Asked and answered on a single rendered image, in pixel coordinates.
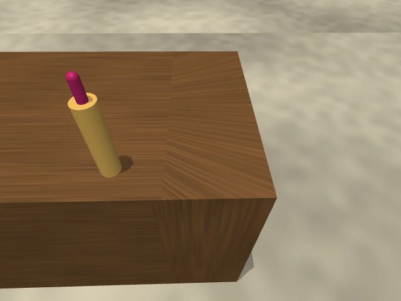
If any bottle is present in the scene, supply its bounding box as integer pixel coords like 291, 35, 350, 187
66, 71, 122, 177

